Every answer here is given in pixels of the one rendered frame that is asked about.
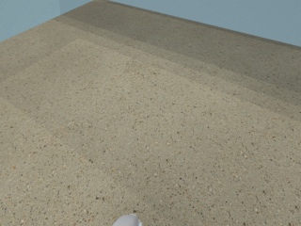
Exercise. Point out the left robot thigh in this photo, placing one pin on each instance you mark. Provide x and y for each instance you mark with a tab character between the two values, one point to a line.
128	220

